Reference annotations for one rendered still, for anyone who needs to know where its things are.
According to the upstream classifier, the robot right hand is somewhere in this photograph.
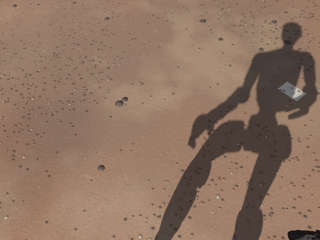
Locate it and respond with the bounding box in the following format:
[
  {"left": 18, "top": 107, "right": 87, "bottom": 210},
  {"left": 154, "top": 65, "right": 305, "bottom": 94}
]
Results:
[{"left": 287, "top": 230, "right": 320, "bottom": 240}]

